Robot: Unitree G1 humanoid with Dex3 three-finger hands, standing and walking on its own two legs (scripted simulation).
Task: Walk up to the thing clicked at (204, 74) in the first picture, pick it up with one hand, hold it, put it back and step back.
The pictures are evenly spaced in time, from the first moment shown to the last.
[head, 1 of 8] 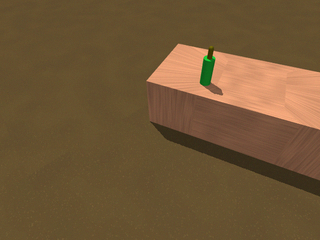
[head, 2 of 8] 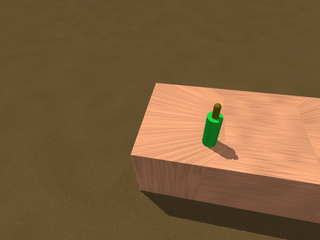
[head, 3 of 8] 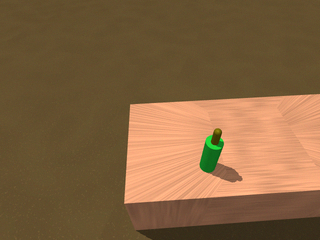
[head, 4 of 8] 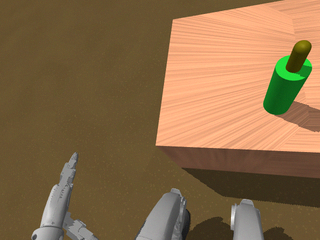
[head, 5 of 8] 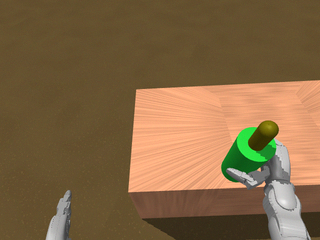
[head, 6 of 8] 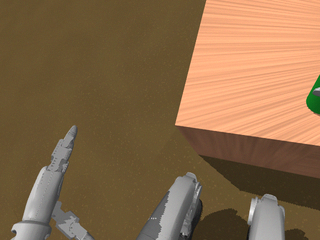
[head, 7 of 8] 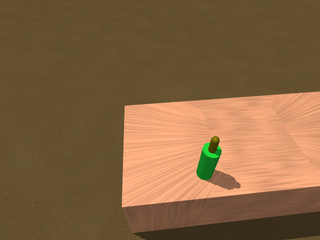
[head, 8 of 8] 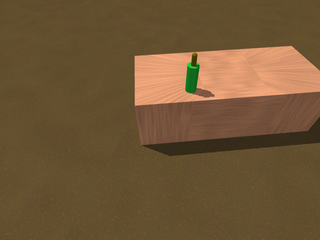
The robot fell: no
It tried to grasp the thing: yes
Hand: right
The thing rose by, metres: 0.27
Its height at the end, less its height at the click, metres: +0.00
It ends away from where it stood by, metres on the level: 0.04
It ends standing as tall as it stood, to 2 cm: yes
